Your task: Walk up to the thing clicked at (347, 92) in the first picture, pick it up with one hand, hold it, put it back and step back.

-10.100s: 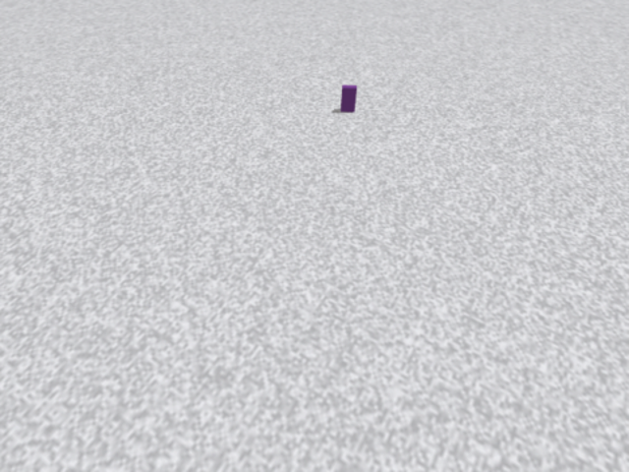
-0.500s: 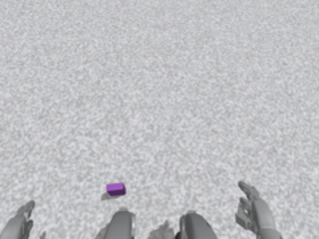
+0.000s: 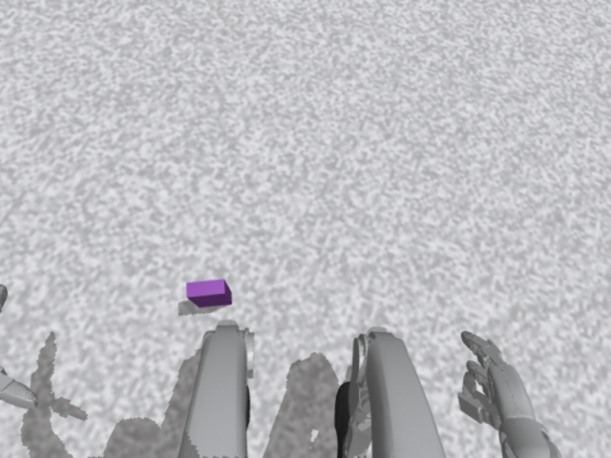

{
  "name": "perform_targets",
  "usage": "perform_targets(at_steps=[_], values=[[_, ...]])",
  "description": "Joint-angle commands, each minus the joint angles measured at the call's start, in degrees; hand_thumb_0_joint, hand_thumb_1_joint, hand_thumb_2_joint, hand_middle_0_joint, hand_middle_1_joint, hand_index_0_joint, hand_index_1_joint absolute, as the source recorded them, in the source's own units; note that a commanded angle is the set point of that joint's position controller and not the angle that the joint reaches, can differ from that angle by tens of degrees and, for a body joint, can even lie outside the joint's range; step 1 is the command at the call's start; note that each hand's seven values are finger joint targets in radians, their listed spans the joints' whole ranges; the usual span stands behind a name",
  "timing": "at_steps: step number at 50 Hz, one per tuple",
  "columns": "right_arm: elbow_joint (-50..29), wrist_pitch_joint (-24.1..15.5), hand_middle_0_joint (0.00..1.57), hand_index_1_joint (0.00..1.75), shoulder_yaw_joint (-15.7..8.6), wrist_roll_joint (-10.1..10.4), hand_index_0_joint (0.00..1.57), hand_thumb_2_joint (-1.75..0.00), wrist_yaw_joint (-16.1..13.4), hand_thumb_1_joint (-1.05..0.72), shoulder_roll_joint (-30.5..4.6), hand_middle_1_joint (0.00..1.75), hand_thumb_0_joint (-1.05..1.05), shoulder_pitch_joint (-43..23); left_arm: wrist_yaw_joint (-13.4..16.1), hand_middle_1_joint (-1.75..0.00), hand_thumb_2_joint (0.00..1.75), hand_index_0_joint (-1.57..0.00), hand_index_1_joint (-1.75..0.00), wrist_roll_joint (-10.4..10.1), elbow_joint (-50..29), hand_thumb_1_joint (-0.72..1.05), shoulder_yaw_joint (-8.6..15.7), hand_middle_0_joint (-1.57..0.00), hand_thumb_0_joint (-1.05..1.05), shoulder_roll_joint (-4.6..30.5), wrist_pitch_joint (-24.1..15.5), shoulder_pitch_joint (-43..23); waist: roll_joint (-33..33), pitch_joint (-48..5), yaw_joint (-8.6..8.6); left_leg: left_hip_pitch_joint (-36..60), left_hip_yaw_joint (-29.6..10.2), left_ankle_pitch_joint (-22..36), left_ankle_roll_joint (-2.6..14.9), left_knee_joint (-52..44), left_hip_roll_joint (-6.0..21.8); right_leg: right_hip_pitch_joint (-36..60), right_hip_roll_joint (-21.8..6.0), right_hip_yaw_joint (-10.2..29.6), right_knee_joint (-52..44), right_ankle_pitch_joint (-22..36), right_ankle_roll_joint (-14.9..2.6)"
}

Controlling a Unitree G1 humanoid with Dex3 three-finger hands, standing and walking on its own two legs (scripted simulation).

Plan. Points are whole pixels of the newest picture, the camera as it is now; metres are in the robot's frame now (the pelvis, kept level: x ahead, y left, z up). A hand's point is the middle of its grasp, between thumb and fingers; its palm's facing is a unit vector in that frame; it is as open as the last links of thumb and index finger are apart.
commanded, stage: go down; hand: left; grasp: from the side
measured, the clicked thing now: (211, 294) +0.38 +0.21 -0.46
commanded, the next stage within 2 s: approach in 1.66 s
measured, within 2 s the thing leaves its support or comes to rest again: neither
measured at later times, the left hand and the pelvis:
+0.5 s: hand (17, 316) +0.28 +0.39 -0.11, palm faces +0.16 -0.97 -0.16, open 17.5 cm; pelvis -0.02 +0.00 -0.08, yaw -2 degrees
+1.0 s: hand (23, 310) +0.29 +0.40 -0.14, palm faces +0.16 -0.98 -0.14, open 17.5 cm; pelvis -0.03 +0.00 -0.13, yaw -3 degrees
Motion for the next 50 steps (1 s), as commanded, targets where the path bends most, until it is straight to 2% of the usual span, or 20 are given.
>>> perform_targets(at_steps=[1, 6, 7, 8, 11, 14, 16, 17, 18, 21, 24, 29, 32, 34, 36, 37, 40, 42, 46, 50], values=[[-4.62, -2.87, 0.20, 0.30, -4.36, 0.30, 0.20, -0.90, -1.46, -0.90, -11.81, 0.30, 0.00, 3.07, -2.26, -0.08, 0.02, -0.08, -0.08, -2.62, -4.90, -0.58, 8.69, -0.08, 0.00, 20.42, -4.33, -4.61, 7.12, -27.91, 1.94, 18.03, 0.92, 12.12, 2.89, -9.82, -1.77, 10.45, 1.91, 1.49, -9.87, 9.83, -2.14], [-4.10, -3.05, 0.20, 0.30, -3.90, 0.14, 0.20, -0.90, -1.75, -0.90, -12.25, 0.30, 0.00, 2.76, -4.91, -0.07, 0.01, -0.08, -0.06, -3.44, -2.73, -0.55, 10.48, -0.08, 0.00, 24.31, -5.91, -9.39, 6.79, -27.52, 1.83, 11.73, 1.10, 5.25, 2.92, -7.13, -1.63, 8.09, 1.95, 2.28, -7.88, 4.07, -1.97], [-3.93, -3.20, 0.20, 0.30, -3.77, 0.06, 0.20, -0.90, -1.77, -0.90, -12.30, 0.30, 0.00, 2.82, -5.52, -0.07, 0.01, -0.08, -0.06, -3.58, -2.57, -0.55, 10.38, -0.08, 0.00, 24.42, -6.12, -10.40, 6.85, -28.01, 1.39, 10.72, 1.24, 5.00, 3.01, -6.29, -1.64, 7.91, 1.93, 2.49, -7.52, 3.69, -1.94], [-4.01, -3.38, 0.20, 0.30, -3.58, 0.03, 0.20, -0.90, -1.73, -0.90, -12.47, 0.30, 0.00, 2.92, -5.72, -0.06, 0.01, -0.08, -0.05, -3.87, -2.68, -0.54, 11.76, -0.08, 0.00, 26.13, -6.33, -11.44, 6.52, -28.82, 1.89, 9.57, 1.37, 4.91, 3.01, -5.59, -1.64, 8.46, 1.98, 2.47, -6.84, 3.42, -1.92], [-3.43, -3.38, 0.20, 0.30, -3.44, -0.03, 0.20, -0.90, -1.88, -0.91, -13.34, 0.30, 0.00, 3.47, -7.01, -0.06, 0.00, -0.08, -0.06, -3.82, -1.80, -0.56, 12.48, -0.08, 0.00, 27.41, -6.11, -10.74, 8.10, -31.04, 2.61, 10.88, 1.34, 7.75, 2.85, -4.44, -1.62, 7.27, 2.15, 1.54, -4.46, 6.00, -2.26], [-2.70, -3.30, 0.20, 0.30, -3.36, 0.11, 0.20, -0.90, -1.94, -0.91, -13.66, 0.30, 0.00, 3.45, -8.02, -0.06, 0.00, -0.08, -0.05, -4.48, -1.31, -0.55, 11.74, -0.08, 0.00, 26.37, -5.75, -12.13, 8.95, -29.35, 2.16, 9.94, 0.60, 5.98, 2.75, -4.00, -1.30, 3.31, 2.45, 0.25, -2.26, 5.35, -2.40], [-3.02, -3.39, 0.20, 0.30, -3.21, 0.30, 0.20, -0.90, -1.88, -0.91, -14.19, 0.30, 0.00, 2.84, -8.12, -0.05, 0.00, -0.08, -0.05, -4.79, -2.53, -0.55, 14.07, -0.08, 0.00, 29.39, -5.93, -12.34, 10.39, -30.36, 3.58, 10.33, -0.08, 4.25, 2.65, -4.44, -1.12, 1.68, 2.65, -0.63, -0.59, 4.61, -2.54], [-2.92, -3.42, 0.20, 0.30, -3.02, 0.24, 0.20, -0.90, -1.96, -0.91, -14.23, 0.30, 0.00, 2.65, -8.29, -0.05, 0.00, -0.08, -0.04, -4.84, -2.26, -0.56, 14.07, -0.08, 0.00, 29.88, -5.78, -11.95, 11.26, -30.01, 3.72, 10.15, 0.04, 4.50, 2.59, -4.03, -1.03, 1.51, 2.66, -0.66, 0.13, 4.91, -2.57], [-2.32, -3.36, 0.20, 0.30, -3.15, 0.28, 0.20, -0.90, -1.93, -0.92, -14.46, 0.30, 0.00, 3.35, -8.64, -0.05, 0.00, -0.08, -0.05, -5.03, -1.32, -0.57, 13.19, -0.08, 0.00, 27.72, -5.62, -11.58, 11.04, -30.33, 2.91, 10.73, -0.27, 5.59, 2.52, -3.58, -1.05, 0.31, 2.72, -1.23, 1.05, 6.02, -2.67], [-2.28, -3.39, 0.20, 0.30, -2.71, 0.30, 0.20, -0.91, -2.06, -0.92, -14.45, 0.30, 0.00, 3.25, -9.14, -0.05, 0.00, -0.08, -0.05, -5.84, -2.79, -0.58, 14.58, -0.08, 0.00, 29.93, -5.93, -12.97, 10.97, -31.22, 3.26, 9.49, -0.01, 8.08, 2.58, -1.67, -1.13, -0.12, 2.75, -1.36, 2.50, 7.49, -2.76], [-1.46, -3.45, 0.20, 0.30, -2.78, 0.16, 0.20, -0.91, -2.00, -0.93, -14.57, 0.30, 0.00, 3.61, -9.93, -0.05, 0.01, -0.07, -0.05, -5.97, -2.00, -0.59, 13.79, -0.07, 0.00, 28.98, -6.07, -14.76, 10.97, -29.62, 2.41, 7.76, -0.16, 6.59, 2.67, -0.61, -1.03, -2.52, 2.86, -1.65, 3.68, 6.38, -2.76], [-1.11, -3.53, 0.20, 0.30, -2.55, -0.09, 0.20, -0.91, -1.98, -0.92, -15.20, 0.30, 0.00, 3.37, -10.95, -0.05, 0.01, -0.07, -0.04, -6.30, -2.08, -0.57, 15.17, -0.07, 0.00, 31.43, -6.78, -16.94, 12.47, -29.52, 2.52, 6.70, -0.76, 3.33, 2.64, 0.27, -0.76, -4.91, 2.94, -2.10, 5.94, 4.50, -2.72], [-0.76, -3.61, 0.20, 0.30, -2.16, -0.30, 0.20, -0.91, -1.95, -0.93, -14.93, 0.30, 0.00, 3.41, -11.56, -0.04, 0.01, -0.07, -0.04, -7.08, -1.52, -0.58, 15.73, -0.07, 0.00, 32.48, -6.98, -17.61, 9.83, -30.77, 2.53, 3.62, 0.84, 4.64, 3.02, 3.14, -1.19, -2.76, 2.94, -1.27, 5.30, 4.48, -2.46], [0.27, -3.66, 0.20, 0.30, -1.99, -0.46, 0.20, -0.91, -1.94, -0.93, -14.99, 0.30, 0.00, 4.05, -12.20, -0.04, 0.02, -0.06, -0.04, -7.28, 0.38, -0.57, 15.27, -0.07, 0.00, 31.45, -6.71, -16.76, 9.84, -30.33, 2.50, 3.59, 1.17, 5.74, 3.00, 4.11, -1.21, -3.18, 3.01, -1.29, 5.91, 5.09, -2.51], [-0.23, -3.53, 0.20, 0.30, -2.01, -0.46, 0.20, -0.91, -2.06, -0.93, -15.54, 0.30, 0.00, 3.79, -12.47, -0.04, 0.02, -0.06, -0.05, -7.07, -2.03, -0.56, 16.32, -0.07, 0.00, 34.72, -6.88, -18.56, 11.46, -32.69, 3.10, 4.52, 1.17, 6.86, 2.89, 4.60, -1.25, -3.52, 3.02, -1.41, 6.76, 6.03, -2.69], [0.02, -3.46, 0.20, 0.30, -1.94, -0.50, 0.20, -0.91, -2.12, -0.93, -15.69, 0.30, 0.00, 3.56, -12.62, -0.04, 0.02, -0.06, -0.04, -6.99, -1.50, -0.57, 16.37, -0.07, 0.00, 34.27, -6.83, -17.86, 12.48, -32.90, 3.25, 5.75, 0.74, 7.68, 2.70, 4.41, -1.17, -4.33, 3.01, -1.81, 7.80, 6.92, -2.83], [0.69, -3.48, 0.20, 0.30, -1.77, -0.49, 0.20, -0.91, -1.98, -0.92, -15.40, 0.30, 0.00, 3.62, -13.00, -0.04, 0.03, -0.06, -0.05, -7.51, -0.21, -0.56, 15.54, -0.06, 0.00, 32.65, -6.72, -19.41, 10.78, -29.70, 2.34, 2.50, 0.69, 4.51, 2.99, 5.22, -1.15, -6.28, 3.14, -2.05, 8.03, 4.57, -2.61], [0.74, -3.57, 0.20, 0.30, -1.49, -0.53, 0.20, -0.91, -1.84, -0.92, -15.46, 0.30, 0.00, 3.36, -12.88, -0.03, 0.02, -0.05, -0.03, -7.61, 0.24, -0.55, 16.84, -0.06, 0.00, 34.57, -6.94, -19.45, 10.31, -29.66, 3.07, 1.35, 0.75, 3.81, 3.13, 5.59, -1.12, -5.99, 3.21, -2.17, 8.70, 3.91, -2.57], [0.83, -3.25, 0.20, 0.30, -1.43, -0.43, 0.20, -0.91, -1.68, -0.93, -15.61, 0.30, 0.00, 3.50, -13.37, -0.03, 0.03, -0.05, -0.04, -7.27, 0.58, -0.55, 15.73, -0.06, 0.00, 33.88, -6.72, -19.67, 11.47, -28.90, 2.62, 1.42, -0.03, 2.17, 2.92, 4.93, -0.95, -7.96, 3.18, -2.80, 9.91, 2.83, -2.65], [0.93, -3.31, 0.20, 0.30, -1.30, -0.26, 0.20, -0.91, -1.56, -0.93, -15.82, 0.30, 0.00, 3.60, -13.70, -0.03, 0.02, -0.05, -0.03, -7.73, -0.56, -0.55, 16.53, -0.06, 0.00, 35.75, -7.10, -21.26, 12.29, -29.40, 3.08, 1.13, 0.03, 1.58, 2.96, 5.68, -0.98, -9.34, 3.27, -2.74, 10.81, 2.25, -2.75]])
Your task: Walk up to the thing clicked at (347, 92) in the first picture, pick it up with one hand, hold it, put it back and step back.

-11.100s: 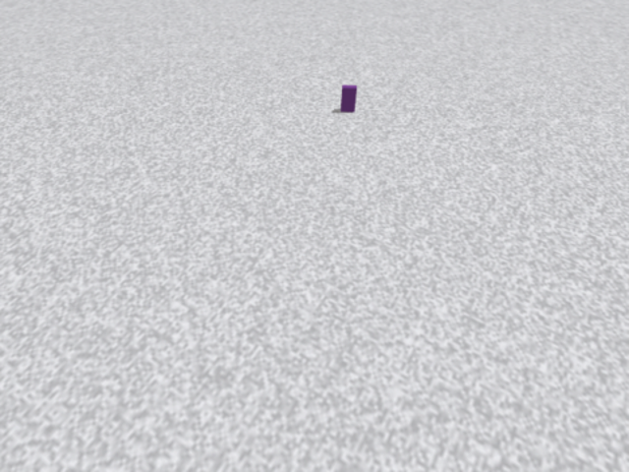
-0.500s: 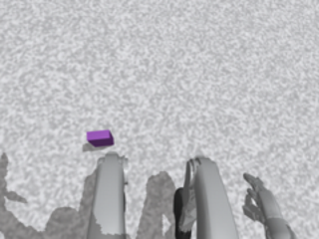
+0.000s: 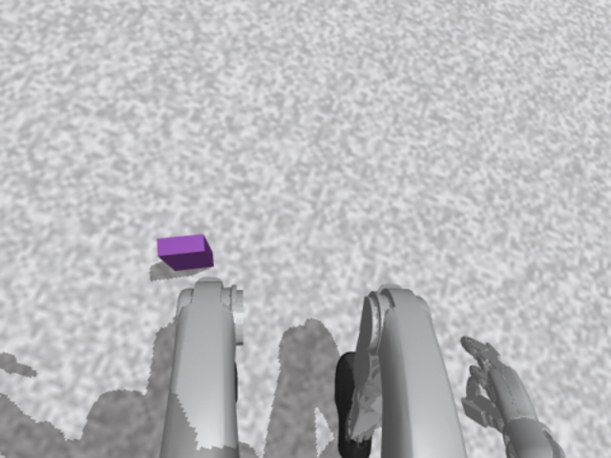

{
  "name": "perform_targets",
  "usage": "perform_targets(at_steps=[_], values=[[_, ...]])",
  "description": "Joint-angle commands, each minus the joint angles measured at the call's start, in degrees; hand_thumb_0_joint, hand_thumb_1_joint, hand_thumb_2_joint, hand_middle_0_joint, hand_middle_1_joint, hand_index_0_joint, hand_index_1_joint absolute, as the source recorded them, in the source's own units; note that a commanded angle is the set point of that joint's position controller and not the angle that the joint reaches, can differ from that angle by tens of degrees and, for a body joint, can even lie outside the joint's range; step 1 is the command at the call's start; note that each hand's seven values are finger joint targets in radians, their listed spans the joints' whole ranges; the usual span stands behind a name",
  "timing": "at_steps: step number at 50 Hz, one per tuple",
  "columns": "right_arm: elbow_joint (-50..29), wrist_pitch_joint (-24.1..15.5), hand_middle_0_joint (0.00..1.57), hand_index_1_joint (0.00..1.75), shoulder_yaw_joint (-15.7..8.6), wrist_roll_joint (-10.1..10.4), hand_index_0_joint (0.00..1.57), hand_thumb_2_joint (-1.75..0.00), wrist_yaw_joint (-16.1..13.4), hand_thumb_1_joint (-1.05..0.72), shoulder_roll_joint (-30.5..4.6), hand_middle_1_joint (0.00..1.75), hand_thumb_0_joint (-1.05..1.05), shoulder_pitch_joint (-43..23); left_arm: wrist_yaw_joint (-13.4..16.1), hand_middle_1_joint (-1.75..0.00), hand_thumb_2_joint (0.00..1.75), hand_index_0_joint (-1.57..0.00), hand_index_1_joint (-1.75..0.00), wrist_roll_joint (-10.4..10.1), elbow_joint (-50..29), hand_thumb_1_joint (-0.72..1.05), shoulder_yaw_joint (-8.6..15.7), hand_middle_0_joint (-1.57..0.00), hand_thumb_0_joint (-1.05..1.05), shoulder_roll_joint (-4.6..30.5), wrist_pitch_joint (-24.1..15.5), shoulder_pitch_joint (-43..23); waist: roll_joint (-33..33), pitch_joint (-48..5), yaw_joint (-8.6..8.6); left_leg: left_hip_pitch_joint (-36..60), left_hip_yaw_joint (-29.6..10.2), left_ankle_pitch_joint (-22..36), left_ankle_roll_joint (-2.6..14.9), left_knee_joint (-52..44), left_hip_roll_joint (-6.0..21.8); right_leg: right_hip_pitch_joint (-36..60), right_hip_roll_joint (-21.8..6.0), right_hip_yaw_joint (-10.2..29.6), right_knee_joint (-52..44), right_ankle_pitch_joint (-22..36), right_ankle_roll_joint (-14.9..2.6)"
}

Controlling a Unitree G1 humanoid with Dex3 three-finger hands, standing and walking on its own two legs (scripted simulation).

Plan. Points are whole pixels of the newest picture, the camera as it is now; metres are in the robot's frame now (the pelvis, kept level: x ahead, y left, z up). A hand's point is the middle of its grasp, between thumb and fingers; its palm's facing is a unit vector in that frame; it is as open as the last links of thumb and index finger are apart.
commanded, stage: go down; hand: left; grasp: from the side
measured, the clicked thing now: (188, 254) +0.40 +0.23 -0.34
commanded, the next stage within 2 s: approach in 0.66 s
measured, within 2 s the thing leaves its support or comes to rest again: neither
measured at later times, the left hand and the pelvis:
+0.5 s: hand out of the picture +0.31 +0.42 -0.03, palm faces +0.21 -0.97 -0.11, open 17.6 cm; pelvis +0.00 +0.00 -0.02, yaw +0 degrees
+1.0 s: hand out of the picture +0.32 +0.41 -0.06, palm faces +0.21 -0.98 -0.05, open 17.4 cm; pelvis +0.00 +0.00 -0.04, yaw -1 degrees
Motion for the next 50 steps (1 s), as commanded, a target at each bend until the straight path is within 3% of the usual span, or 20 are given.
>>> perform_targets(at_steps=[1, 6, 9, 15, 19, 22, 24, 26, 27, 29, 31, 35, 36, 38, 40, 44, 47, 48, 50], values=[[-3.36, -1.87, 0.20, 0.30, -4.51, 0.63, 0.20, -0.91, -1.10, -0.93, -12.89, 0.30, 0.00, 5.51, -0.12, -0.03, 0.02, -0.05, -0.04, -2.46, -8.91, -0.56, 5.57, -0.06, 0.00, 22.87, -3.19, -5.75, 12.68, -32.25, 2.47, 24.30, 3.39, 3.71, 3.07, -17.53, -0.69, 14.00, 2.23, -2.15, -11.66, 3.52, -3.01], [-3.05, -1.84, 0.20, 0.30, -4.30, 0.58, 0.20, -0.91, -0.95, -0.93, -12.74, 0.30, 0.00, 5.38, -0.63, -0.03, 0.03, -0.05, -0.03, -3.16, -9.96, -0.55, 6.39, -0.06, 0.00, 24.27, -3.82, -7.04, 11.41, -32.93, 2.85, 22.18, 4.47, 5.62, 3.34, -15.10, -0.99, 14.71, 2.17, -1.37, -11.55, 4.25, -2.96], [-2.46, -1.68, 0.20, 0.30, -4.47, 0.36, 0.20, -0.91, -0.86, -0.93, -13.11, 0.30, 0.00, 5.95, -0.95, -0.03, 0.03, -0.05, -0.04, -2.98, -8.24, -0.56, 6.20, -0.06, 0.00, 23.29, -3.67, -6.00, 11.44, -33.28, 2.73, 23.47, 4.42, 7.98, 3.14, -14.39, -0.90, 14.15, 2.25, -1.67, -10.50, 6.34, -3.10], [-2.73, -1.66, 0.20, 0.30, -4.39, 0.56, 0.20, -0.91, -0.66, -0.93, -13.44, 0.30, 0.00, 4.92, -1.26, -0.02, 0.02, -0.05, -0.03, -2.92, -9.12, -0.56, 6.95, -0.06, 0.00, 25.19, -4.29, -7.44, 13.16, -31.66, 3.04, 22.73, 3.20, 2.83, 3.14, -15.77, -0.59, 10.98, 2.41, -2.59, -9.02, 2.89, -3.13], [-2.47, -1.60, 0.20, 0.30, -4.16, 0.51, 0.20, -0.91, -0.48, -0.94, -13.09, 0.30, 0.00, 5.36, -1.63, -0.03, 0.03, -0.05, -0.04, -3.77, -6.74, -0.57, 6.87, -0.06, 0.00, 23.42, -4.46, -6.91, 10.32, -32.16, 2.50, 20.94, 4.21, 5.69, 3.28, -13.34, -0.94, 12.52, 2.38, -2.13, -9.26, 4.35, -3.00], [-2.56, -1.64, 0.20, 0.30, -4.05, 0.37, 0.20, -0.91, -0.46, -0.93, -13.30, 0.30, 0.00, 5.09, -1.94, -0.02, 0.03, -0.04, -0.03, -3.56, -7.56, -0.55, 6.98, -0.06, 0.00, 25.25, -4.75, -8.68, 11.06, -32.05, 2.40, 20.28, 4.39, 5.04, 3.39, -12.91, -0.94, 12.44, 2.36, -1.98, -9.06, 3.76, -3.01], [-2.47, -1.64, 0.20, 0.30, -4.30, 0.30, 0.20, -0.91, -0.37, -0.93, -13.26, 0.30, 0.00, 5.07, -2.17, -0.02, 0.03, -0.05, -0.03, -3.52, -7.84, -0.55, 6.57, -0.06, 0.00, 24.35, -4.83, -8.35, 11.63, -32.49, 2.56, 20.77, 4.51, 5.58, 3.25, -12.66, -0.88, 12.20, 2.36, -1.83, -8.80, 4.24, -3.04], [-2.81, -1.66, 0.20, 0.30, -4.19, 0.37, 0.20, -0.91, -0.30, -0.93, -13.41, 0.30, 0.00, 5.14, -2.03, -0.03, 0.03, -0.05, -0.04, -3.70, -8.61, -0.55, 7.43, -0.06, 0.00, 25.60, -4.93, -8.87, 11.57, -33.10, 2.64, 20.65, 4.45, 4.95, 3.31, -12.74, -0.93, 12.74, 2.40, -2.03, -8.88, 3.83, -3.01], [-2.46, -1.60, 0.20, 0.30, -4.23, 0.30, 0.20, -0.91, -0.28, -0.93, -13.29, 0.30, 0.00, 5.27, -2.10, -0.02, 0.04, -0.04, -0.03, -3.79, -7.25, -0.54, 7.10, -0.06, 0.00, 24.27, -4.76, -6.90, 11.06, -32.95, 2.93, 20.92, 4.74, 6.11, 3.23, -12.32, -0.99, 12.93, 2.37, -1.79, -8.95, 4.71, -2.96], [-2.62, -1.64, 0.20, 0.30, -4.32, 0.38, 0.20, -0.91, -0.22, -0.93, -13.51, 0.30, 0.00, 5.23, -2.25, -0.03, 0.04, -0.04, -0.04, -3.79, -9.66, -0.54, 6.32, -0.06, 0.00, 24.46, -4.91, -9.69, 12.29, -33.51, 2.08, 21.33, 4.34, 5.82, 3.20, -12.43, -0.95, 11.80, 2.33, -2.07, -8.36, 4.54, -3.09], [-2.54, -1.55, 0.20, 0.30, -4.27, 0.48, 0.20, -0.91, -0.33, -0.94, -13.54, 0.30, 0.00, 5.43, -1.87, -0.02, 0.02, -0.05, -0.03, -3.80, -9.84, -0.55, 7.47, -0.06, 0.00, 25.67, -4.83, -9.04, 12.85, -34.11, 2.65, 22.18, 4.26, 6.70, 3.10, -12.61, -1.00, 12.16, 2.36, -2.23, -8.05, 5.47, -3.14], [-2.56, -1.27, 0.20, 0.30, -4.40, 0.66, 0.20, -0.91, -0.21, -0.93, -13.77, 0.30, 0.00, 5.57, -1.93, -0.03, 0.03, -0.05, -0.04, -3.99, -9.46, -0.54, 6.55, -0.06, 0.00, 23.23, -4.53, -9.06, 13.37, -33.33, 1.81, 23.21, 3.28, 7.35, 2.87, -13.19, -0.98, 10.00, 2.22, -2.81, -7.04, 6.21, -3.30], [-2.42, -1.16, 0.20, 0.30, -4.58, 0.69, 0.20, -0.91, -0.22, -0.93, -13.99, 0.30, 0.00, 5.45, -1.86, -0.03, 0.04, -0.04, -0.04, -3.93, -11.52, -0.52, 6.83, -0.06, 0.00, 24.40, -4.61, -10.00, 14.33, -33.54, 2.63, 23.99, 3.18, 6.87, 2.83, -13.40, -0.78, 9.39, 2.15, -2.64, -6.80, 6.02, -3.25], [-2.75, -1.01, 0.20, 0.30, -4.52, 0.65, 0.20, -0.91, -0.10, -0.94, -13.71, 0.30, 0.00, 5.62, -1.68, -0.07, 0.10, -0.04, -0.11, -3.95, -10.14, -0.54, 7.03, -0.08, 0.00, 23.83, -4.34, -8.49, 13.47, -33.76, 2.63, 23.23, 3.66, 7.41, 2.91, -12.74, -0.92, 10.52, 2.19, -2.48, -7.22, 6.24, -3.18], [-2.80, -1.09, 0.20, 0.30, -4.31, 0.69, 0.20, -0.91, 0.09, -0.91, -13.40, 0.30, 0.00, 5.03, -1.97, -0.06, 0.04, -0.05, -0.09, -4.63, -8.70, -0.51, 6.28, -0.08, 0.00, 21.59, -4.57, -8.99, 12.40, -31.58, 2.03, 21.09, 3.91, 6.59, 3.11, -12.21, -0.97, 9.96, 2.23, -2.54, -7.19, 5.61, -3.09], [-2.51, -1.43, 0.20, 0.30, -3.87, 0.48, 0.20, -0.91, 0.53, -0.92, -13.17, 0.30, 0.00, 3.72, -3.03, -0.07, 0.04, -0.05, -0.10, -5.99, -3.15, -0.54, 4.72, -0.08, 0.00, 16.95, -7.64, -8.97, 9.02, -27.63, 0.08, 17.63, 3.34, 5.85, 3.31, -9.54, -1.00, 6.88, 2.44, -3.04, -5.66, 4.83, -3.09], [-2.97, -2.15, 0.20, 0.30, -2.81, -0.46, 0.20, -0.91, 0.99, -0.92, -13.27, 0.30, 0.00, 2.65, -3.92, -0.07, 0.03, -0.05, -0.09, -7.38, -0.43, -0.51, 4.01, -0.08, 0.00, 15.50, -12.47, -11.81, 6.05, -26.96, -1.69, 14.09, 3.57, 6.13, 3.51, -5.99, -1.05, 8.60, 2.76, -3.10, -4.80, 5.11, -2.73], [-3.01, -2.39, 0.20, 0.30, -2.66, -0.67, 0.20, -0.90, 1.13, -0.91, -13.49, 0.30, 0.00, 1.86, -4.20, -0.07, 0.04, -0.05, -0.08, -7.91, 1.26, -0.48, 4.22, -0.07, 0.00, 15.12, -14.12, -11.13, 5.10, -26.37, -1.41, 13.42, 3.64, 5.46, 3.55, -5.23, -1.04, 8.00, 2.97, -3.26, -4.33, 4.46, -2.69], [-3.54, -2.81, 0.20, 0.30, -1.73, -1.51, 0.20, -0.90, 1.42, -0.91, -14.10, 0.30, 0.00, 0.45, -4.95, -0.07, 0.03, -0.05, -0.08, -8.61, 4.14, -0.46, 2.80, -0.08, 0.00, 13.57, -17.30, -12.31, 4.76, -25.31, -2.56, 12.56, 3.51, 5.07, 3.38, -3.31, -0.92, 7.50, 3.27, -3.74, -3.14, 4.33, -2.64]])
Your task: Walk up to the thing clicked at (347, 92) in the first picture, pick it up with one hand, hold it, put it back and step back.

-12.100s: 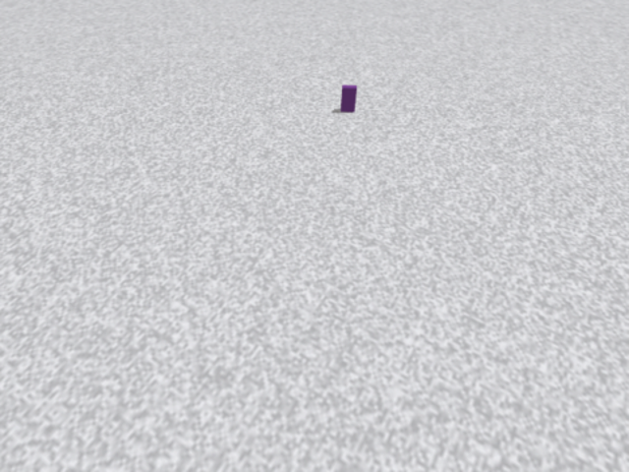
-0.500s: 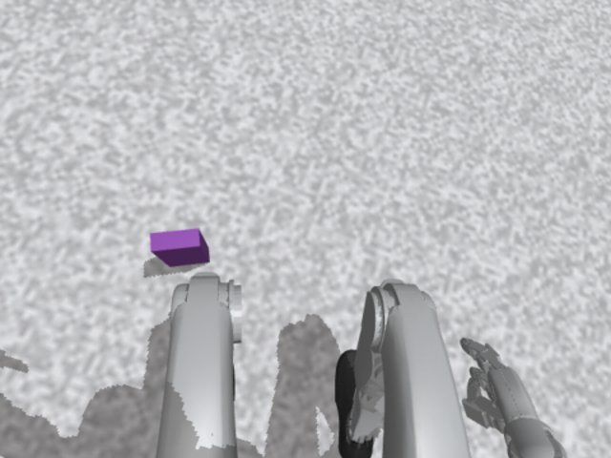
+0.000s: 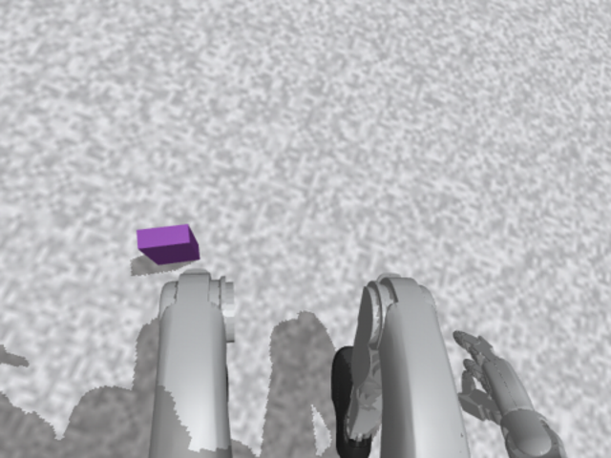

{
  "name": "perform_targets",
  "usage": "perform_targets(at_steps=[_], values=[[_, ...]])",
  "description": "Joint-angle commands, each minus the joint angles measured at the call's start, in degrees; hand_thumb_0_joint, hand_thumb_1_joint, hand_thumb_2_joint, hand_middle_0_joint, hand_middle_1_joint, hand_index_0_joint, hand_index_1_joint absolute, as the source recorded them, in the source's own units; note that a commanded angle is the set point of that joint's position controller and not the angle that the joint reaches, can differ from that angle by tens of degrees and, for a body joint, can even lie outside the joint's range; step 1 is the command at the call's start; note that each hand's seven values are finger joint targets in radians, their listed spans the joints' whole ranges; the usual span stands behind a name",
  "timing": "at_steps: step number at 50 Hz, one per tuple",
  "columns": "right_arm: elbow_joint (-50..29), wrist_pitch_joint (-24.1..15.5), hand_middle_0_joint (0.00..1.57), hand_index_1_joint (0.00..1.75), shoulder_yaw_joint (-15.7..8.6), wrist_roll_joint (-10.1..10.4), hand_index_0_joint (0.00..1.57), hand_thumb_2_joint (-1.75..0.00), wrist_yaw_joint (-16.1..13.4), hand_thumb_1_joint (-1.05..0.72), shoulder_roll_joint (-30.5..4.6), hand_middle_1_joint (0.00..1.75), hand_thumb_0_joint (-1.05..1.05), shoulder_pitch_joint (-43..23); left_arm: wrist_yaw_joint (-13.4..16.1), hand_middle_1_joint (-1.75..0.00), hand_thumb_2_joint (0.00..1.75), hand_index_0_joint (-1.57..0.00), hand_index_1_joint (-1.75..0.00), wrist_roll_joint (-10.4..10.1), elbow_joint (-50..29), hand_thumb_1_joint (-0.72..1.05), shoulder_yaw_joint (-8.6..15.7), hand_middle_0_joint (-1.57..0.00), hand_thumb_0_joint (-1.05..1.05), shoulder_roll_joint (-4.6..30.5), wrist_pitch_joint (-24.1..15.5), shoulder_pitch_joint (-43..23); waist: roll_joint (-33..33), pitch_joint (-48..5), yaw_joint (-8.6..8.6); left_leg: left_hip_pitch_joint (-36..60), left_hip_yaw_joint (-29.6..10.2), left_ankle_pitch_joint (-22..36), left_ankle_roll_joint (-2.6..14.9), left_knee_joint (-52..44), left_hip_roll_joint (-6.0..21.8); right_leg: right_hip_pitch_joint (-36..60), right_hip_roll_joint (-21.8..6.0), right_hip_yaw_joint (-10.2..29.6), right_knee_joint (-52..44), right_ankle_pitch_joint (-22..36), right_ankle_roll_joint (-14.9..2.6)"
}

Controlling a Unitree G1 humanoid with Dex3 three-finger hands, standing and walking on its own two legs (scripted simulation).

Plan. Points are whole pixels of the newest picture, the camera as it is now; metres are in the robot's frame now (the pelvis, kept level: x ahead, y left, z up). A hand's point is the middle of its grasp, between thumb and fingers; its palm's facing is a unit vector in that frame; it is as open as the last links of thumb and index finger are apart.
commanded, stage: approach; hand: left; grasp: from the side
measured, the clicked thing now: (171, 246) +0.40 +0.23 -0.29
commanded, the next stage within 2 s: close in in 0.28 s
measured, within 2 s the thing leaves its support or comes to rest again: neither
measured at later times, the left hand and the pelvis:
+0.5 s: hand (92, 262) +0.35 +0.33 -0.22, palm faces +0.07 -0.99 +0.08, open 17.5 cm; pelvis +0.00 +0.01 -0.08, yaw -6 degrees
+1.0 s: hand (144, 255) +0.37 +0.26 -0.24, palm faces +0.12 -0.99 +0.03, open 17.6 cm; pelvis -0.02 +0.02 -0.09, yaw -9 degrees
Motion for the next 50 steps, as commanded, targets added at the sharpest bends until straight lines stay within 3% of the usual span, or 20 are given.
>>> perform_targets(at_steps=[1, 4, 8, 10, 11, 13, 16, 20, 25, 29, 30, 31, 34, 35, 37, 38, 41, 43, 50], values=[[-4.37, -2.76, 0.20, 0.30, -2.94, -0.91, 0.20, -0.90, -0.51, -0.91, -13.26, 0.30, 0.00, 1.66, -1.34, -0.07, 0.04, -0.05, -0.09, -2.96, -2.21, -0.46, 1.62, -0.08, 0.00, 14.58, -9.43, -8.18, 5.85, -27.79, -1.19, 18.19, 4.02, 5.69, 3.05, -10.23, -0.59, 13.91, 2.86, -4.34, -10.01, 4.78, -3.24], [-5.21, -2.74, 0.20, 0.30, -1.24, -2.28, 0.20, -0.90, -0.08, -0.91, -13.95, 0.30, 0.00, -0.18, -1.47, -0.06, 0.01, -0.06, -0.07, -3.26, -1.59, -0.47, 2.73, -0.08, 0.00, 18.33, -14.01, -9.10, 6.48, -29.04, -0.61, 16.73, 4.10, 4.89, 2.91, -7.76, -0.37, 15.64, 3.25, -4.88, -8.29, 4.25, -3.06], [-5.60, -2.11, 0.20, 0.30, 0.86, -3.77, 0.20, -0.90, 0.46, -0.92, -15.64, 0.30, 0.00, -3.73, -2.00, -0.05, 0.00, -0.06, -0.06, -4.14, -0.43, -0.49, 2.16, -0.09, 0.00, 19.15, -18.35, -8.48, 12.06, -27.19, -0.85, 18.85, 3.35, 2.73, 2.21, -6.55, 0.33, 12.52, 3.96, -6.53, -4.99, 3.34, -3.35], [-5.15, -1.54, 0.20, 0.30, 2.40, -4.76, 0.20, -0.91, 0.51, -0.92, -16.37, 0.30, 0.00, -4.46, -1.98, -0.04, 0.00, -0.06, -0.06, -4.07, 0.65, -0.50, 4.00, -0.09, 0.00, 23.00, -19.77, -10.27, 14.05, -29.43, -1.26, 20.11, 2.87, 5.64, 1.90, -4.92, 0.52, 14.83, 4.13, -6.96, -3.45, 6.07, -3.24], [-5.49, -1.18, 0.20, 0.30, 2.77, -5.12, 0.20, -0.91, 0.57, -0.93, -16.73, 0.30, 0.00, -4.99, -2.14, -0.03, 0.00, -0.06, -0.05, -4.16, 0.81, -0.51, 3.58, -0.09, 0.00, 22.26, -20.30, -7.70, 14.32, -28.96, -1.36, 20.22, 2.50, 6.27, 1.83, -4.27, 0.64, 14.38, 4.15, -7.31, -2.71, 6.67, -3.21], [-5.73, -0.60, 0.20, 0.30, 4.08, -6.01, 0.20, -0.91, 0.77, -0.92, -17.11, 0.30, 0.00, -6.41, -2.61, -0.03, 0.00, -0.06, -0.05, -4.20, 2.37, -0.51, 1.86, -0.09, 0.00, 20.57, -21.30, -7.81, 16.06, -27.42, -2.69, 20.63, 1.76, 6.87, 1.45, -3.80, 0.90, 13.97, 4.29, -8.12, -1.64, 7.60, -3.22], [-5.28, 0.15, 0.20, 0.30, 5.63, -7.26, 0.20, -0.91, 0.79, -0.93, -18.14, 0.30, 0.00, -8.19, -2.38, -0.02, 0.00, -0.07, -0.04, -3.39, 3.26, -0.52, 0.98, -0.09, 0.00, 21.04, -23.34, -9.43, 19.30, -26.53, -4.07, 22.96, 0.23, 7.19, 0.86, -3.16, 1.24, 12.99, 4.49, -9.72, 0.31, 8.26, -3.28], [-5.83, 1.24, 0.20, 0.30, 7.89, -8.34, 0.20, -0.91, 1.18, -0.93, -18.96, 0.30, 0.00, -10.49, -0.90, -0.02, 0.00, -0.08, -0.02, -3.67, 7.01, -0.61, -2.23, -0.09, 0.00, 17.54, -25.92, -9.33, 19.13, -22.73, -6.36, 22.37, -1.44, 7.61, 0.45, -1.66, 1.31, 11.46, 4.70, -11.51, 1.75, 8.67, -3.26], [-6.22, 2.67, 0.20, 0.30, 10.06, -9.98, 0.20, -0.90, 1.69, -0.93, -19.78, 0.30, 0.00, -11.77, 3.40, -0.03, 0.00, -0.09, -0.02, -3.09, 9.60, -0.61, -4.72, -0.09, 0.00, 14.19, -28.94, -9.47, 19.75, -19.65, -7.67, 23.01, -2.83, 9.93, -0.34, 0.14, 1.43, 11.29, 4.66, -13.03, 3.16, 10.92, -3.10], [-6.38, 3.84, 0.20, 0.30, 10.49, -11.68, 0.20, -0.90, 2.75, -0.94, -19.72, 0.30, 0.00, -11.46, 9.02, -0.06, 0.00, -0.10, -0.05, -0.71, 8.11, -0.61, -5.83, -0.09, 0.00, 12.33, -31.10, -8.56, 21.52, -20.16, -7.36, 24.94, -3.58, 12.89, -0.90, 0.68, 1.60, 12.43, 4.83, -13.88, 3.72, 13.57, -2.97], [-6.42, 4.24, 0.20, 0.30, 10.57, -12.10, 0.20, -0.90, 3.04, -0.94, -19.77, 0.30, 0.00, -11.35, 10.67, -0.06, 0.00, -0.09, -0.05, 0.06, 6.33, -0.61, -6.79, -0.09, 0.00, 11.61, -31.77, -9.89, 22.43, -20.13, -7.94, 25.11, -3.84, 13.00, -1.09, 0.67, 1.57, 12.55, 4.79, -14.14, 3.91, 13.85, -2.97], [-6.62, 4.42, 0.20, 0.30, 10.37, -12.05, 0.20, -0.90, 3.49, -0.93, -19.78, 0.30, 0.00, -11.83, 12.31, -0.07, 0.00, -0.09, -0.06, 0.74, 7.50, -0.61, -8.45, -0.08, 0.00, 9.01, -31.92, -9.61, 21.83, -18.22, -8.13, 24.40, -4.01, 11.22, -1.07, 0.11, 1.48, 11.10, 4.72, -14.39, 3.71, 12.60, -2.95], [-6.69, 5.40, 0.20, 0.30, 10.16, -13.14, 0.20, -0.90, 4.62, -0.93, -20.03, 0.30, 0.00, -11.09, 17.71, -0.06, 0.00, -0.09, -0.05, 3.04, 5.73, -0.61, -8.88, -0.08, 0.00, 7.77, -33.51, -9.02, 22.62, -17.97, -8.54, 24.85, -4.80, 12.09, -1.50, -0.18, 1.36, 11.70, 4.79, -15.59, 4.42, 13.78, -2.80], [-6.93, 5.60, 0.20, 0.30, 10.43, -13.14, 0.20, -0.90, 4.93, -0.93, -19.76, 0.30, 0.00, -11.39, 19.33, -0.06, 0.00, -0.09, -0.05, 3.81, 5.78, -0.61, -10.31, -0.08, 0.00, 7.15, -33.81, -9.38, 21.68, -16.90, -8.44, 23.58, -4.58, 10.14, -1.23, 0.18, 1.28, 11.19, 4.85, -15.48, 3.87, 12.56, -2.75], [-7.39, 6.23, 0.20, 0.30, 10.45, -13.52, 0.20, -0.90, 5.76, -0.93, -19.60, 0.30, 0.00, -11.46, 22.15, -0.06, 0.00, -0.09, -0.05, 4.63, 6.75, -0.61, -13.01, -0.08, 0.00, 3.42, -34.64, -10.68, 19.44, -14.94, -10.47, 21.50, -4.97, 7.51, -0.93, 0.33, 1.12, 11.27, 4.88, -15.64, 3.05, 11.35, -2.40], [-7.72, 6.39, 0.20, 0.30, 10.76, -13.80, 0.20, -0.90, 6.04, -0.93, -19.52, 0.30, 0.00, -11.63, 23.57, -0.06, 0.00, -0.09, -0.04, 4.93, 5.04, -0.61, -12.39, -0.08, 0.00, 4.97, -35.27, -11.40, 19.02, -14.81, -10.02, 20.45, -5.10, 6.63, -0.75, 0.51, 1.13, 11.70, 5.06, -15.75, 2.95, 10.91, -2.34], [-8.54, 6.99, 0.20, 0.30, 11.41, -14.49, 0.20, -0.90, 6.64, -0.92, -19.39, 0.30, 0.00, -12.17, 26.61, -0.05, 0.00, -0.09, -0.03, 6.28, 6.00, -0.60, -13.16, -0.08, 0.00, 5.93, -36.62, -11.42, 16.83, -13.56, -10.79, 17.49, -5.04, 3.57, -0.02, 1.51, 0.90, 12.61, 5.46, -15.73, 2.15, 9.16, -2.03], [-8.84, 7.48, 0.20, 0.30, 11.83, -14.67, 0.20, -0.90, 7.02, -0.92, -19.38, 0.30, 0.00, -12.63, 27.85, -0.05, 0.00, -0.09, -0.03, 7.43, 7.05, -0.57, -15.09, -0.08, 0.00, 5.69, -37.32, -12.19, 16.82, -11.80, -11.52, 16.72, -5.25, 1.31, 0.06, 0.96, 0.94, 11.54, 5.58, -15.99, 1.91, 7.49, -2.11], [-10.54, 8.14, 0.20, 0.30, 12.86, -15.60, 0.20, -0.90, 8.10, -0.91, -20.21, 0.30, 0.00, -13.44, 31.70, -0.04, 0.00, -0.08, -0.02, 7.95, 9.72, -0.53, -16.36, -0.06, 0.00, 4.60, -39.31, -10.23, 15.05, -9.45, -12.31, 15.57, -6.46, -2.23, 0.10, 0.53, 0.78, 11.27, 6.09, -16.92, 1.76, 5.81, -1.91]])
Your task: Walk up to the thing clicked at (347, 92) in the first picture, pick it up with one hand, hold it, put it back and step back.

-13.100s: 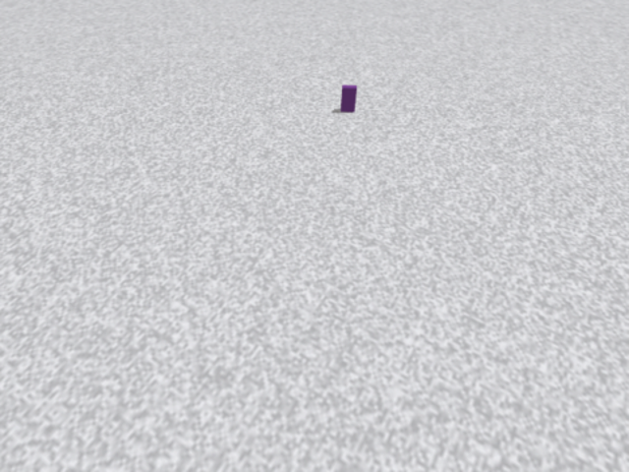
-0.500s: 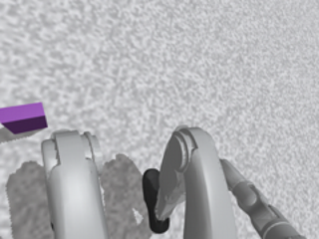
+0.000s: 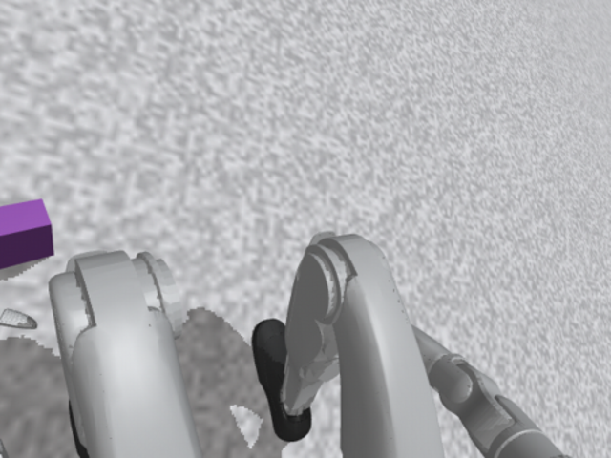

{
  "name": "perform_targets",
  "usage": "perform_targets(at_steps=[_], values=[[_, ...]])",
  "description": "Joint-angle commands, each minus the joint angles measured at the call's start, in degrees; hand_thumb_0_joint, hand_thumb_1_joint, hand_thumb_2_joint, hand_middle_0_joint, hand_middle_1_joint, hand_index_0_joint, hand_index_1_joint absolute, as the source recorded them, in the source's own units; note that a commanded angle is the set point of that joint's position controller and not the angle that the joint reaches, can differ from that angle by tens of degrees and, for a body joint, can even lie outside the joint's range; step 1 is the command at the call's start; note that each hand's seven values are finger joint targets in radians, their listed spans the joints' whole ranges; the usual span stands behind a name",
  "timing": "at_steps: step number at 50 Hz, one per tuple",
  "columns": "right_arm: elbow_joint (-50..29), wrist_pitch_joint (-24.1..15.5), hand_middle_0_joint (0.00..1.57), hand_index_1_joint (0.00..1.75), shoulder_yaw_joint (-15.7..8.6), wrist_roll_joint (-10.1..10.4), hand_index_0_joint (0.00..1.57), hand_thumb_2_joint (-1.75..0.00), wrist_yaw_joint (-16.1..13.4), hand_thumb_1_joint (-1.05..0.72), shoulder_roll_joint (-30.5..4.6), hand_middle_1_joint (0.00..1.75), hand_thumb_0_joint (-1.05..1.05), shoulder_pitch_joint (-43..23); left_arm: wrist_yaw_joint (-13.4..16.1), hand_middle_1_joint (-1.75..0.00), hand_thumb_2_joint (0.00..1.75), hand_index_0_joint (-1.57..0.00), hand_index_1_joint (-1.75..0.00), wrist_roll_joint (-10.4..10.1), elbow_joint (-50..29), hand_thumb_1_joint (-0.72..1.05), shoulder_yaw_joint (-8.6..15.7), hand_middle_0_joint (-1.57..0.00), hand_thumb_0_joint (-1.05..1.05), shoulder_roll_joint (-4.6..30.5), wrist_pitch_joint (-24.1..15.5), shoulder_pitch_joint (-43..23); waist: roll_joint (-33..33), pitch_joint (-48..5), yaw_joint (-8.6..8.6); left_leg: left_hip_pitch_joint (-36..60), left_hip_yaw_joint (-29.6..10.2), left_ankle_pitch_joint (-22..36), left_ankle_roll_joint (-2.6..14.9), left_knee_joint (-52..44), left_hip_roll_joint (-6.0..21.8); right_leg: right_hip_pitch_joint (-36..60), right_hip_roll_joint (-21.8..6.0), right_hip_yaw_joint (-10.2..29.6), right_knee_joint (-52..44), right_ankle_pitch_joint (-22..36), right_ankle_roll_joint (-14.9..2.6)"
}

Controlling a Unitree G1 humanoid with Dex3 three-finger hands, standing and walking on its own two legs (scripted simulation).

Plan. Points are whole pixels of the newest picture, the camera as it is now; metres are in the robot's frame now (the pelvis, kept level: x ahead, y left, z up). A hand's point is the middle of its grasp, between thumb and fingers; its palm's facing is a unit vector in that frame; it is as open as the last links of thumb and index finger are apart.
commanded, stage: close in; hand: left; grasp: from the side
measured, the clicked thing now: (10, 239) +0.39 +0.27 -0.20
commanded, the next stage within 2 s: rest palm in 0.22 s
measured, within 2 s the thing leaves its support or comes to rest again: neither
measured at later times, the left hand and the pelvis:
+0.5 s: hand out of the picture +0.36 +0.27 -0.17, palm faces +0.30 -0.95 +0.01, open 16.9 cm; pelvis +0.00 +0.00 +0.00, yaw -1 degrees
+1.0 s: hand (3, 243) +0.37 +0.27 -0.17, palm faces +0.31 -0.95 +0.01, open 9.9 cm; pelvis +0.00 +0.01 +0.00, yaw -2 degrees
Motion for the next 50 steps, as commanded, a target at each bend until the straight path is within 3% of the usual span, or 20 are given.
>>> perform_targets(at_steps=[1, 6, 9, 12, 16, 22, 24, 26, 28, 35, 40, 44, 45, 49, 50], values=[[-2.84, 0.11, 0.20, 0.30, -7.12, -0.06, 0.20, -0.90, -0.87, -0.91, -20.44, 0.30, 0.00, -1.60, 2.36, -0.04, 0.00, -0.08, -0.02, 0.27, -5.72, -0.51, -0.66, -0.06, 0.00, 7.83, -4.93, -8.07, 26.15, -27.34, -4.75, 18.97, 6.13, -2.52, -0.75, -21.09, 2.28, 9.34, 1.58, -8.78, -9.77, 1.61, -3.53], [-2.76, 0.17, 0.20, 0.30, -6.47, -0.48, 0.20, -0.90, -0.31, -0.92, -20.55, 0.30, 0.00, -1.19, 4.98, -0.04, 0.01, -0.08, -0.02, 0.45, -6.05, -0.50, -1.04, -0.07, 0.00, 7.73, -6.26, -8.04, 27.06, -27.32, -4.52, 19.66, 5.81, 0.15, -0.95, -20.54, 2.18, 10.73, 1.80, -8.81, -9.31, 4.04, -3.58], [-2.84, 0.42, 0.20, 0.30, -6.34, -0.97, 0.20, -0.90, -0.03, -0.91, -20.59, 0.30, 0.00, -1.30, 6.65, -0.04, 0.03, -0.08, -0.03, 0.96, -6.51, -0.50, -1.65, -0.07, 0.00, 6.90, -7.21, -8.30, 27.66, -27.21, -5.33, 20.19, 5.54, -0.12, -1.06, -20.59, 2.24, 11.10, 1.83, -9.07, -9.54, 4.46, -3.53], [-2.29, 0.69, 0.20, 0.30, -6.09, -1.40, 0.20, -0.90, 0.28, -0.92, -20.52, 0.30, 0.00, -0.86, 8.63, -0.04, 0.05, -0.07, -0.03, 2.25, -6.99, -0.48, -1.41, -0.07, 0.00, 8.42, -7.95, -8.25, 29.07, -27.79, -4.97, 20.62, 5.44, 0.91, -1.19, -20.44, 2.25, 11.93, 1.99, -9.19, -9.02, 5.27, -3.60], [-1.73, 1.32, 0.20, 0.30, -6.27, -1.99, 0.20, -0.90, 0.56, -0.91, -20.98, 0.30, 0.00, -0.35, 10.63, -0.04, 0.07, -0.06, -0.03, 3.44, -7.45, -0.43, -2.88, -0.05, 0.00, 7.01, -8.63, -8.29, 30.24, -27.75, -6.24, 22.73, 4.77, 4.42, -1.66, -20.53, 2.42, 12.48, 1.84, -9.50, -8.65, 8.34, -3.52], [-2.14, 1.73, 0.20, 0.30, -5.97, -2.16, 0.20, -0.90, 1.02, -0.90, -20.82, 0.30, 0.00, -1.89, 13.06, -0.03, 0.09, -0.09, -0.03, 4.27, -5.98, -0.35, -3.64, -0.10, 0.00, 7.07, -8.68, -7.90, 27.67, -25.23, -6.22, 20.17, 4.63, 0.55, -1.11, -20.25, 2.59, 11.40, 2.06, -9.62, -9.72, 5.66, -3.34], [-1.99, 1.70, 0.20, 0.30, -5.69, -2.44, 0.20, -0.90, 1.12, -0.90, -20.80, 0.30, 0.00, -1.86, 13.62, -0.02, 0.09, -0.09, -0.03, 4.22, -5.94, -0.35, -3.57, -0.11, 0.00, 7.14, -9.03, -8.29, 27.31, -25.81, -6.87, 20.19, 4.69, 0.91, -1.00, -19.69, 2.49, 12.62, 2.22, -9.64, -9.95, 6.22, -3.14], [-2.15, 1.56, 0.20, 0.30, -5.61, -2.45, 0.20, -0.90, 1.15, -0.90, -20.80, 0.30, 0.00, -2.15, 14.24, -0.04, 0.11, -0.10, -0.04, 4.31, -5.63, -0.33, -3.22, -0.12, 0.00, 7.45, -9.19, -8.11, 26.75, -26.00, -6.48, 20.30, 4.56, 1.00, -0.98, -19.61, 2.61, 12.38, 2.36, -9.82, -9.96, 6.16, -3.17], [-2.29, 1.68, 0.20, 0.30, -5.36, -2.62, 0.20, -0.90, 1.25, -0.90, -20.92, 0.30, 0.00, -2.00, 14.54, -0.16, 0.20, -0.24, -0.17, 4.43, -5.61, -0.19, -3.54, -0.25, 0.00, 7.48, -9.63, -8.89, 27.07, -25.79, -7.22, 20.54, 3.99, 0.42, -1.15, -20.08, 2.72, 12.29, 2.43, -10.23, -9.85, 5.78, -3.17], [-1.84, 1.80, 0.20, 0.30, -4.72, -2.67, 0.20, -0.90, 1.10, -0.89, -20.67, 0.30, 0.00, -1.81, 14.93, -0.33, 0.39, -0.41, -0.33, 5.02, -5.46, 0.12, -4.26, -0.43, 0.00, 8.79, -9.90, -9.72, 28.29, -25.79, -7.10, 20.66, 4.22, 1.51, -1.12, -19.64, 2.80, 12.81, 2.84, -10.11, -10.03, 7.10, -3.31], [-2.05, 2.15, 0.20, 0.30, -4.75, -2.77, 0.20, -0.90, 1.19, -0.88, -21.05, 0.30, 0.00, -1.83, 15.50, -0.41, 0.47, -0.50, -0.41, 5.21, -4.75, 0.24, -3.86, -0.52, 0.00, 8.60, -9.45, -9.16, 28.22, -25.64, -7.26, 21.26, 3.71, 2.03, -1.35, -20.14, 2.96, 13.23, 2.69, -10.45, -10.03, 7.43, -3.26], [-2.58, 2.42, 0.20, 0.30, -4.49, -2.74, 0.20, -0.89, 1.31, -0.88, -20.96, 0.30, 0.00, -2.19, 16.01, -0.51, 0.55, -0.61, -0.51, 5.20, -5.63, 0.36, -3.01, -0.63, 0.00, 9.65, -9.58, -8.09, 29.21, -25.66, -6.10, 21.61, 3.35, 2.46, -1.49, -20.54, 3.09, 12.94, 2.71, -10.60, -9.52, 7.60, -3.36], [-2.53, 2.54, 0.20, 0.30, -4.74, -2.84, 0.20, -0.89, 1.32, -0.88, -21.05, 0.30, 0.00, -1.87, 15.99, -0.54, 0.59, -0.64, -0.55, 5.38, -5.35, 0.40, -3.65, -0.66, 0.00, 8.54, -9.44, -8.17, 29.50, -25.54, -7.02, 22.11, 3.32, 2.59, -1.59, -20.68, 3.08, 13.09, 2.63, -10.71, -9.61, 7.70, -3.33], [-2.38, 2.58, 0.20, 0.30, -4.92, -2.68, 0.20, -0.89, 1.48, -0.88, -21.13, 0.30, 0.00, -1.88, 16.40, -0.63, 0.66, -0.73, -0.63, 5.11, -7.13, 0.44, -3.99, -0.74, 0.00, 8.30, -9.37, -8.77, 29.21, -25.96, -6.89, 22.32, 3.28, 2.69, -1.48, -20.41, 3.18, 12.99, 2.63, -10.33, -9.77, 8.13, -3.29], [-2.21, 2.64, 0.20, 0.30, -4.93, -2.55, 0.20, -0.89, 1.42, -0.88, -21.11, 0.30, 0.00, -1.88, 16.49, -0.64, 0.66, -0.75, -0.64, 5.02, -6.59, 0.43, -4.16, -0.77, 0.00, 8.28, -9.22, -10.54, 28.96, -24.85, -7.67, 21.36, 3.22, 1.87, -1.39, -20.47, 3.13, 12.40, 2.58, -10.38, -9.84, 7.49, -3.29]])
